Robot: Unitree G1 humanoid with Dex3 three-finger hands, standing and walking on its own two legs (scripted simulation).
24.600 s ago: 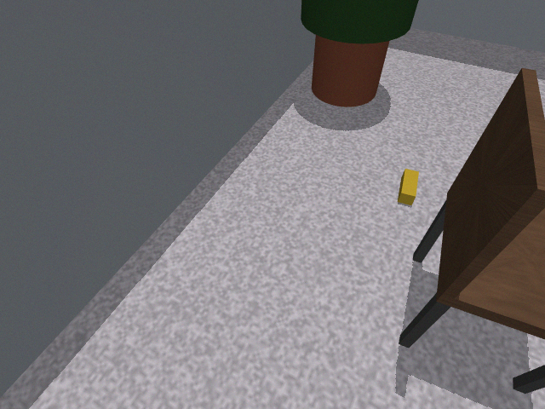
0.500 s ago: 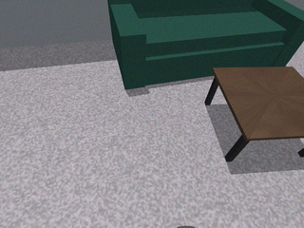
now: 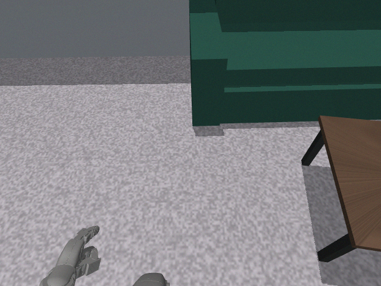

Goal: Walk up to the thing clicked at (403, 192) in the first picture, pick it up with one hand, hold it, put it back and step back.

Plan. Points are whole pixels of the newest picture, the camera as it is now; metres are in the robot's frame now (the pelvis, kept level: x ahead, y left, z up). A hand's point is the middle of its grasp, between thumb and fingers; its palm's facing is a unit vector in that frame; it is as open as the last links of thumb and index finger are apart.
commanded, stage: walk up
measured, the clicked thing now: out of the picture +0.22 +1.38 -0.75
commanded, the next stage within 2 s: none
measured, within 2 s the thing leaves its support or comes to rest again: neither
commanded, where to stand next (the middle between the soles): +0.25 -0.04 m, yaw +79 degrees
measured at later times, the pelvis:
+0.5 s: pelvis +0.18 -0.05 -0.02, yaw +20 degrees
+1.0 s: pelvis +0.23 -0.17 -0.03, yaw +49 degrees
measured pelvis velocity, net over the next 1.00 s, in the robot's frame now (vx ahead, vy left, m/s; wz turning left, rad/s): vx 0.23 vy -0.17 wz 0.85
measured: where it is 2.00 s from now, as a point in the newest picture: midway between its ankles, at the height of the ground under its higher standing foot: outside the picture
